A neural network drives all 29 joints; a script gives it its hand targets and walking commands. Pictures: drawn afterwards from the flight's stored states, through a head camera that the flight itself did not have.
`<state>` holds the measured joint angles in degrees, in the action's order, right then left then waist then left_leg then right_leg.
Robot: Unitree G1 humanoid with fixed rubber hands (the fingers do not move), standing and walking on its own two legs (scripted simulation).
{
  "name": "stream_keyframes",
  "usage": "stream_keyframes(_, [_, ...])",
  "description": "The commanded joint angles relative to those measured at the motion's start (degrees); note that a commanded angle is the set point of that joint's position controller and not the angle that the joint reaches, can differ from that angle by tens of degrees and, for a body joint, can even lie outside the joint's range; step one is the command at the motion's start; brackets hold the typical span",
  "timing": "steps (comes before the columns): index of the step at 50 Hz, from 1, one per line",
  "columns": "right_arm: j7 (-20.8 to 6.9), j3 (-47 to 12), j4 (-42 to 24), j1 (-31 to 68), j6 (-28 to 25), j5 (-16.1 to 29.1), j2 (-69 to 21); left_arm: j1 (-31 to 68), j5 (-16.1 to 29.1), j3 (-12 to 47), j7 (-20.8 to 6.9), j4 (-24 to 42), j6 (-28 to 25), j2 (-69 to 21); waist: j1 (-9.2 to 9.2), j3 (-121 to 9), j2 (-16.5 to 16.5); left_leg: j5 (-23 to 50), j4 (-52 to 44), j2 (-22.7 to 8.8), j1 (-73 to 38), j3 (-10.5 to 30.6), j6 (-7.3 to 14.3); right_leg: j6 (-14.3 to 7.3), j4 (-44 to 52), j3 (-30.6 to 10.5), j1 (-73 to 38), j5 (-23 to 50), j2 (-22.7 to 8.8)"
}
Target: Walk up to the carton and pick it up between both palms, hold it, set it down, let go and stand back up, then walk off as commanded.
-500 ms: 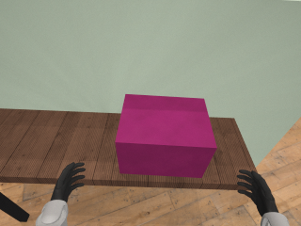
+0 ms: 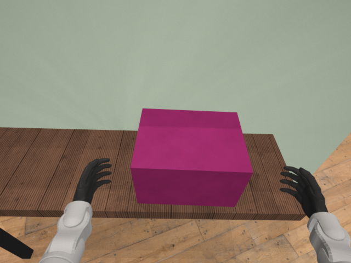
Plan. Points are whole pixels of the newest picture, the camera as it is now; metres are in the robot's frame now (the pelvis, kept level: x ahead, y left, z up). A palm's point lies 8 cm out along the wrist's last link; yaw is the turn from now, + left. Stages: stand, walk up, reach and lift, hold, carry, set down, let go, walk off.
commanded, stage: reach and lift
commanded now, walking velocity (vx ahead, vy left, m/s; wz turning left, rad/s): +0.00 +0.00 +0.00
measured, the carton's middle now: (188, 157) +0.43 -0.03 -0.03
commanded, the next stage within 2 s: none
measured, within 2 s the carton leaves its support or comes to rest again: neither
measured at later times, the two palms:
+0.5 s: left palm (87, 150) +0.36 +0.22 +0.08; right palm (307, 164) +0.33 -0.29 +0.08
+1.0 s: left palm (90, 129) +0.41 +0.22 +0.10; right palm (308, 133) +0.39 -0.30 +0.12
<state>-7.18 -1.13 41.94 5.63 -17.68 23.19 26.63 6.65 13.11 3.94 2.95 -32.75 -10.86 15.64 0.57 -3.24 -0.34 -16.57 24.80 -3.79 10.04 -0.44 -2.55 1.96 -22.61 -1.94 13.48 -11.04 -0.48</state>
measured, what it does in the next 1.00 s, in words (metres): stands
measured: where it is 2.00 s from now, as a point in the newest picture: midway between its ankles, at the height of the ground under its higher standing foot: outside the picture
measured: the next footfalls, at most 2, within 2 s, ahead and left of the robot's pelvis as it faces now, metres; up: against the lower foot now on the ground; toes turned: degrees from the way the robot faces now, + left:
none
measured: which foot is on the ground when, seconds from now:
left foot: down 0.00-1.00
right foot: down 0.00-1.00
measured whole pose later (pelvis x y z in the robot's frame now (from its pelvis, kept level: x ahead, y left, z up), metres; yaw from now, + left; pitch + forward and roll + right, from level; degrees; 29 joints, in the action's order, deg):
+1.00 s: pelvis +0.00 +0.00 +0.00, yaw +0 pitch +11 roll -1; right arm -4.6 -6.5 58.1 41.9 -1.6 29.1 33.3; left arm 42.2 16.1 1.6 -1.5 -50.4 6.4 21.1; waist -0.1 -7.4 0.5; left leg -13.9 22.9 -4.0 19.6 0.3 -2.9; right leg 1.6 -18.9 -2.1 22.2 -7.4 0.1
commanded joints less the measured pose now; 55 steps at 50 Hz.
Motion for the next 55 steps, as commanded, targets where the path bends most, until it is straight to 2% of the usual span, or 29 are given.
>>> stream_keyframes(1, [0.3,0.7,-3.4,14.5,1.2,1.6,10.5,15.6,0.6,-3.4,-0.5,3.5,1.2,6.8,0.02,-10.9,-1.2,17.0,-2.1,5.7,1.1,-1.4,0.5,-2.5,0.3,1.5,-7.3,16.8,3.8])
stream_keyframes(3, [0.6,-0.5,-3.3,16.2,2.5,2.5,10.8,16.7,0.5,-4.2,-1.0,1.7,2.3,7.4,-0.45,-10.4,-2.7,16.2,-2.6,5.9,1.5,-1.6,1.0,-2.0,0.4,1.1,-7.9,16.9,3.8])
stream_keyframes(4, [0.8,0.5,-3.1,19.8,3.0,2.6,11.8,20.9,1.0,-4.1,-1.4,1.3,2.7,8.3,-0.01,-11.1,-1.3,14.9,-2.4,6.0,2.1,-1.8,0.9,-2.1,0.2,1.1,-7.4,15.9,3.6])
stream_keyframes(7, [0.9,-0.1,-1.9,18.7,5.1,2.2,11.5,19.9,0.5,-4.8,-2.1,-0.3,4.5,8.1,-0.27,-10.9,-2.2,13.3,-3.6,6.1,1.9,-1.9,1.6,-1.7,1.3,1.5,-6.9,13.7,3.4])
stream_keyframes(9, [1.1,0.2,-2.0,22.7,6.3,2.1,12.0,24.5,1.2,-4.6,-2.5,-1.7,5.6,8.7,0.26,-10.9,-2.7,10.2,-4.3,6.2,2.6,-2.0,1.9,-1.4,1.5,1.4,-5.9,11.1,3.4])
stream_keyframes(13, [1.1,1.1,-1.7,28.2,8.4,1.4,11.6,30.1,2.2,-3.9,-2.4,-3.1,7.1,9.2,0.26,-12.1,-1.6,6.5,-4.8,6.0,2.8,-2.0,1.9,-1.9,2.1,2.0,-2.9,5.6,3.2])
stream_keyframes(14, [1.1,1.4,-4.3,30.6,8.5,1.3,12.1,32.4,3.1,-3.6,-2.3,-2.7,7.4,9.8,0.45,-13.3,-2.9,6.4,-4.5,5.9,2.6,-2.3,2.0,-1.8,2.2,2.3,-2.6,5.6,3.3])
stream_keyframes(17, [1.0,2.0,-2.4,33.4,10.0,1.5,11.6,36.6,3.5,-3.8,-1.8,-3.1,7.7,10.8,-0.09,-14.9,-0.4,5.8,-4.6,5.9,3.0,-2.4,1.7,-1.9,2.1,2.2,-1.3,4.1,3.2])
stream_keyframes(18, [1.1,1.6,-1.9,35.5,10.5,0.7,11.7,39.0,4.1,-3.2,-1.7,-4.0,8.1,10.6,0.12,-15.4,-1.9,5.1,-4.2,5.7,3.5,-2.2,1.7,-2.0,1.9,2.3,-0.4,3.7,3.3])
stream_keyframes(23, [1.3,0.8,2.1,38.4,12.6,1.6,12.8,40.0,3.7,-3.2,-2.3,-8.4,10.9,10.5,-0.47,-16.0,-0.4,9.9,-3.5,5.6,2.2,-2.4,0.8,-2.3,2.0,2.3,-0.4,7.3,3.4])
stream_keyframes(24, [1.5,0.0,3.9,36.5,12.7,1.4,12.2,37.3,2.8,-4.0,-2.5,-10.1,11.1,10.2,-0.79,-15.5,-1.7,11.6,-3.4,5.5,1.9,-2.2,0.8,-2.0,2.1,2.2,-1.4,8.5,3.6])
stream_keyframes(26, [1.9,-0.1,4.5,37.7,12.7,2.5,14.0,38.3,1.7,-4.6,-3.1,-9.4,12.2,10.5,-0.56,-17.7,-0.5,16.7,-2.4,5.6,0.2,-2.4,-0.1,-1.9,2.0,2.3,-2.8,13.3,4.1])
stream_keyframes(27, [2.0,-0.4,4.5,38.2,12.9,2.3,14.6,38.2,1.7,-5.1,-3.2,-9.1,12.7,10.5,-0.76,-17.5,-2.1,18.7,-2.3,5.4,0.5,-2.1,0.0,-1.8,1.7,2.6,-3.7,15.1,4.4])
stream_keyframes(30, [2.4,-1.0,0.8,42.9,12.4,3.6,13.8,42.7,2.4,-6.7,-3.4,-6.9,12.2,12.1,-1.61,-20.7,-3.0,21.5,-1.9,5.6,1.3,-2.6,0.1,-1.1,1.3,2.4,-5.9,19.8,4.2])
stream_keyframes(33, [2.4,-0.7,0.9,44.9,12.1,3.7,14.3,45.3,3.5,-5.3,-2.8,-5.0,12.0,12.2,-1.22,-24.5,-1.6,24.1,-1.2,5.5,0.5,-2.5,-0.5,-1.1,1.1,2.9,-5.2,21.8,4.4])
stream_keyframes(34, [2.6,0.1,-0.6,52.8,12.6,3.6,16.1,53.5,4.7,-4.8,-2.6,-4.5,12.5,14.3,-0.39,-26.8,-1.9,22.7,-1.1,5.6,2.3,-2.4,-0.4,-0.8,0.8,2.9,-4.5,21.3,4.4])
stream_keyframes(35, [2.5,-0.4,2.0,47.7,12.7,4.0,15.4,49.3,4.4,-4.7,-2.4,-3.8,12.3,12.5,-0.39,-26.9,-1.1,24.5,-0.6,5.4,0.8,-2.4,-0.7,-1.0,0.8,3.1,-4.3,23.0,4.4])
stream_keyframes(38, [2.6,-1.4,6.1,51.7,14.0,5.0,16.7,52.3,4.2,-4.2,-2.8,-6.8,14.1,13.1,-0.05,-28.0,-0.4,27.2,-0.2,5.2,1.0,-2.2,-1.4,-1.2,0.5,3.0,-4.6,26.7,4.6])
stream_keyframes(39, [2.5,-2.6,8.5,46.2,14.2,5.8,16.5,46.2,3.8,-3.7,-3.3,-8.5,14.7,11.7,-0.31,-26.3,-0.7,29.7,-0.1,5.1,-0.2,-2.2,-1.5,-1.3,0.6,3.1,-5.3,29.1,4.7])
stream_keyframes(40, [2.7,-2.7,10.2,46.3,14.8,6.1,16.8,45.9,3.2,-4.2,-4.0,-9.7,15.6,11.9,0.17,-24.7,-1.2,29.8,-0.2,4.9,-1.0,-2.0,-1.6,-1.1,1.0,3.2,-4.7,28.8,4.9])
stream_keyframes(41, [2.6,-3.1,12.0,45.9,15.0,6.5,16.2,45.2,2.3,-4.4,-4.2,-10.2,15.8,12.1,-0.65,-24.0,0.8,31.7,0.0,4.7,-1.6,-2.0,-1.8,-1.5,1.1,3.1,-4.8,29.1,4.9])
stream_keyframes(42, [2.7,-3.3,11.9,48.4,14.9,6.8,16.9,46.2,2.1,-4.5,-4.5,-11.2,16.6,11.9,-0.64,-24.6,0.4,32.3,0.0,4.7,-1.6,-1.9,-2.0,-1.5,1.2,3.0,-4.6,29.3,5.0])
stream_keyframes(44, [2.6,-3.2,12.2,49.0,15.0,6.6,16.6,47.4,1.6,-5.1,-4.9,-11.8,16.8,12.0,-0.65,-23.2,0.0,29.8,-0.5,5.0,-0.3,-2.2,-1.5,-1.2,1.5,3.1,-4.9,28.1,4.8])
stream_keyframes(45, [2.6,-3.3,10.9,51.3,14.8,6.6,17.3,49.3,2.3,-4.3,-5.0,-12.0,16.7,12.4,0.45,-23.8,-0.4,28.5,-0.7,5.1,1.2,-1.8,-1.3,-1.0,1.6,3.2,-4.5,27.7,4.7])
stream_keyframes(49, [2.6,-0.6,8.3,67.2,14.7,5.0,17.7,67.9,6.1,-1.9,-2.7,-10.2,14.3,15.2,1.16,-29.8,1.0,21.7,-1.3,5.5,6.1,-2.1,-0.6,-1.0,1.0,3.5,-1.4,21.7,3.7])
stream_keyframes(51, [2.1,-1.0,9.9,70.2,14.7,5.0,17.6,71.0,7.6,-0.1,-1.7,-12.6,13.1,15.5,0.87,-33.3,0.7,20.7,-0.4,5.2,5.6,-2.0,-0.3,-1.0,0.4,3.9,0.7,20.5,3.6])
stream_keyframes(52, [1.9,-2.5,10.7,67.4,14.6,6.1,17.2,68.1,7.4,-0.2,-1.3,-13.0,12.5,14.9,0.19,-36.2,0.1,22.7,0.1,5.1,4.4,-2.0,-0.5,-0.8,-0.3,4.2,0.2,22.3,3.9])
stream_keyframes(53, [1.6,-2.4,12.9,68.8,14.7,6.7,18.1,70.5,8.3,1.1,-1.0,-14.3,12.3,14.9,0.70,-38.5,1.2,23.2,1.1,4.9,4.1,-1.9,-0.8,-1.1,-0.8,4.3,2.1,21.6,3.9])
stream_keyframes(55, [1.1,-5.2,18.9,62.1,15.7,8.2,16.8,63.4,7.3,1.4,-1.4,-20.2,12.7,14.2,-0.57,-38.2,0.1,25.4,2.0,4.6,2.6,-1.8,-0.6,-1.0,-0.9,3.8,1.5,23.7,4.3])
